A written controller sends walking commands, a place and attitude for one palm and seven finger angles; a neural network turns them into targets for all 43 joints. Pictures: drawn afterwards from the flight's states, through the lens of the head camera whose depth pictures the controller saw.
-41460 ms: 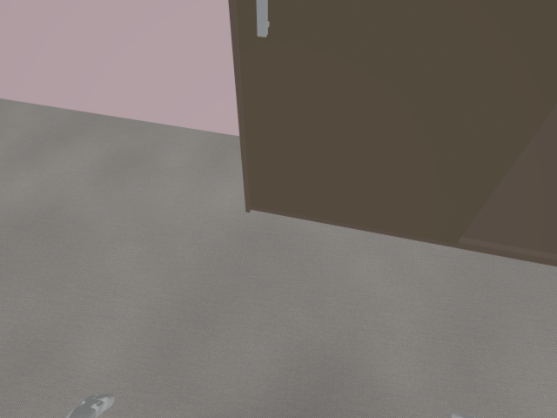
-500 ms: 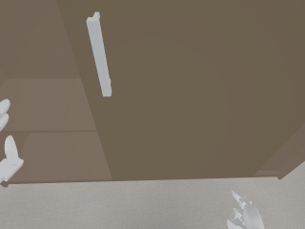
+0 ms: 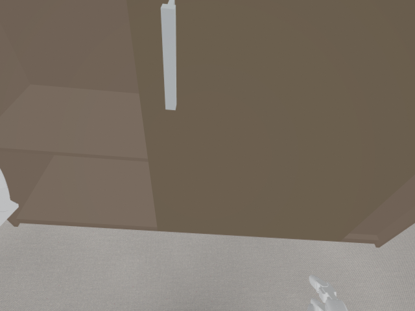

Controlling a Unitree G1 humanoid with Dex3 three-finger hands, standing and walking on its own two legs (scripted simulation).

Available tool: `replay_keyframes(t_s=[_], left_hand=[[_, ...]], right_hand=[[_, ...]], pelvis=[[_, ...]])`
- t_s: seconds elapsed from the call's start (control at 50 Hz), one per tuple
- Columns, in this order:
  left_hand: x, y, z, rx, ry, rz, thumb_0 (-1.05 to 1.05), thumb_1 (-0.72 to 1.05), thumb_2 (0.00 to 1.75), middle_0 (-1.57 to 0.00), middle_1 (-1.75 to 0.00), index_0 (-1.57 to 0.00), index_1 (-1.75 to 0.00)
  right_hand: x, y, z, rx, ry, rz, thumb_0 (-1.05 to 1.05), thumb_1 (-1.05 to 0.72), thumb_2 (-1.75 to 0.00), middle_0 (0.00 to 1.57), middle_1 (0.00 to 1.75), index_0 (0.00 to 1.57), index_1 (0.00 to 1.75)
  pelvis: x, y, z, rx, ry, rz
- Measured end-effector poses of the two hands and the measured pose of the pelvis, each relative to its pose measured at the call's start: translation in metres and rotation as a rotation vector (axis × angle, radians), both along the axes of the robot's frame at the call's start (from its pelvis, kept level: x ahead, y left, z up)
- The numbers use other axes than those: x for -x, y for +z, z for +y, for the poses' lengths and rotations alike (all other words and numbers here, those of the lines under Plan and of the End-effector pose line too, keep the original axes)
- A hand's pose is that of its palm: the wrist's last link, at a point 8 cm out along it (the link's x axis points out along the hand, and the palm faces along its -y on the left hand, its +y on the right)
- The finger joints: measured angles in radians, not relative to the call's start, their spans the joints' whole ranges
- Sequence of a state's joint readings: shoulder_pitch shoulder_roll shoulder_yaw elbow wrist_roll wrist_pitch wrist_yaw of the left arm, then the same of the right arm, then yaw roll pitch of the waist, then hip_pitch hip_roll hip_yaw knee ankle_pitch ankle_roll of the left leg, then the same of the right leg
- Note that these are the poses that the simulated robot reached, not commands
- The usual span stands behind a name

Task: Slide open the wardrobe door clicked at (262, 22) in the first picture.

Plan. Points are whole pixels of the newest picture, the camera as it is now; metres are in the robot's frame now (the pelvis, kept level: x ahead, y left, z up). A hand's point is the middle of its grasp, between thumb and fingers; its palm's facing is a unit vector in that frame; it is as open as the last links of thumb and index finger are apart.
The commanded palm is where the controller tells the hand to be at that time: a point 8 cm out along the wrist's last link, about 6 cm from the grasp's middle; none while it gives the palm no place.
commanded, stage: step back with the hand held close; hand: left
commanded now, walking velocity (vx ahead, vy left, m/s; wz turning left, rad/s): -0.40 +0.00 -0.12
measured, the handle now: (171, 59) +0.58 +0.13 +0.21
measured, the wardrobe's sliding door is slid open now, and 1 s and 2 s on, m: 0.69 0.69 0.69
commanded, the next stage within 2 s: stop stepping back and stand still in 0.18 s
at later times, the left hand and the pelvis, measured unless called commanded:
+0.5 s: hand out of the picture +0.14 +0.30 +0.15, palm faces +0.47 -0.82 -0.33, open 7.4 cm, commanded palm +0.07 +0.32 +0.19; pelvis -0.08 +0.03 +0.00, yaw -3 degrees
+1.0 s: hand out of the picture +0.12 +0.30 +0.13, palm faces +0.38 -0.86 -0.34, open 7.4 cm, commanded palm +0.08 +0.33 +0.19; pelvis -0.09 +0.05 +0.00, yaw -6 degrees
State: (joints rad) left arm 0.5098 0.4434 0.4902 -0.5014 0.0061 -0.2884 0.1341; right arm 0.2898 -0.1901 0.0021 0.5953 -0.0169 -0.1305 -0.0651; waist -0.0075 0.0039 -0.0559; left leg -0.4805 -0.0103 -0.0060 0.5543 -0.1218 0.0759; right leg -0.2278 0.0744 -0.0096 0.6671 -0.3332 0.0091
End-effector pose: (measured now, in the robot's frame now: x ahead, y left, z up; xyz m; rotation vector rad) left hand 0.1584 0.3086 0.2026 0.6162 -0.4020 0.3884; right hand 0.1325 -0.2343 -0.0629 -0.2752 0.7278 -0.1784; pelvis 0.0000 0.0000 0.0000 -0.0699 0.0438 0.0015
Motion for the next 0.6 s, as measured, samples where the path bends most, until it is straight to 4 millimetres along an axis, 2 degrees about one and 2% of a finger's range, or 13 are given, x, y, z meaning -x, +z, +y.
replay_keyframes(t_s=[0.08,0.16,0.22,0.28,0.32,0.38,0.46,0.5,0.56,0.6], left_hand=[[0.006,-0.015,-0.004,0.038,0.011,0.054,0.01,0.89,0.9,-0.21,-0.3,-0.21,-0.31],[0.006,-0.027,-0.029,0.106,-0.079,0.115,0.01,0.89,0.9,-0.21,-0.3,-0.21,-0.31],[0.017,-0.021,-0.049,0.089,-0.181,0.102,0.02,0.89,0.9,-0.21,-0.3,-0.21,-0.31],[0.037,-0.008,-0.053,0.038,-0.234,0.068,0.02,0.89,0.9,-0.22,-0.31,-0.21,-0.31],[0.052,0.0,-0.046,0.013,-0.224,0.039,0.01,0.89,0.9,-0.22,-0.31,-0.22,-0.31],[0.065,0.001,-0.021,0.033,-0.143,0.016,0.01,0.88,0.9,-0.22,-0.31,-0.22,-0.31],[0.063,-0.024,0.019,0.148,-0.007,0.024,0.01,0.89,0.9,-0.22,-0.31,-0.21,-0.31],[0.059,-0.042,0.032,0.221,0.039,0.067,0.01,0.89,0.9,-0.21,-0.31,-0.21,-0.31],[0.058,-0.054,0.033,0.264,0.024,0.143,0.01,0.89,0.9,-0.21,-0.3,-0.21,-0.31],[0.06,-0.049,0.026,0.25,-0.03,0.16,0.02,0.9,0.9,-0.21,-0.3,-0.2,-0.3]], right_hand=[[-0.005,-0.005,0.0,-0.016,0.036,-0.005,0.01,-0.9,-0.9,0.21,0.3,0.2,0.3],[0.001,-0.005,-0.002,-0.028,0.042,-0.01,0.01,-0.9,-0.9,0.21,0.3,0.21,0.3],[0.012,0.004,-0.006,-0.035,0.015,-0.055,0.01,-0.9,-0.9,0.21,0.3,0.21,0.3],[0.029,0.016,-0.012,-0.027,-0.025,-0.101,0.01,-0.9,-0.9,0.21,0.3,0.21,0.3],[0.042,0.022,-0.018,-0.009,-0.055,-0.104,0.01,-0.9,-0.9,0.21,0.3,0.21,0.3],[0.061,0.026,-0.024,0.033,-0.088,-0.073,0.01,-0.9,-0.9,0.21,0.3,0.2,0.3],[0.078,0.017,-0.023,0.099,-0.082,-0.026,0.01,-0.9,-0.9,0.21,0.3,0.2,0.3],[0.087,0.012,-0.014,0.1,-0.083,0.014,0.01,-0.9,-0.9,0.2,0.29,0.2,0.3],[0.097,0.014,0.007,0.076,-0.073,0.017,0.01,-0.9,-0.9,0.2,0.29,0.2,0.3],[0.104,0.019,0.024,0.048,-0.061,-0.001,0.01,-0.9,-0.9,0.2,0.29,0.2,0.3]], pelvis=[[0.019,-0.003,-0.005,-0.031,-0.057,0.048],[0.047,0.001,-0.008,-0.014,-0.075,0.022],[0.062,-0.001,-0.011,-0.012,-0.082,-0.006],[0.07,-0.002,-0.014,-0.005,-0.075,-0.028],[0.07,0.0,-0.012,-0.017,-0.079,-0.031],[0.067,0.004,-0.004,-0.041,-0.102,-0.018],[0.072,-0.001,0.016,-0.01,-0.056,-0.004],[0.081,0.001,0.025,-0.027,-0.048,-0.012],[0.092,0.006,0.034,-0.043,-0.075,-0.025],[0.098,0.011,0.036,-0.041,-0.078,-0.026]])
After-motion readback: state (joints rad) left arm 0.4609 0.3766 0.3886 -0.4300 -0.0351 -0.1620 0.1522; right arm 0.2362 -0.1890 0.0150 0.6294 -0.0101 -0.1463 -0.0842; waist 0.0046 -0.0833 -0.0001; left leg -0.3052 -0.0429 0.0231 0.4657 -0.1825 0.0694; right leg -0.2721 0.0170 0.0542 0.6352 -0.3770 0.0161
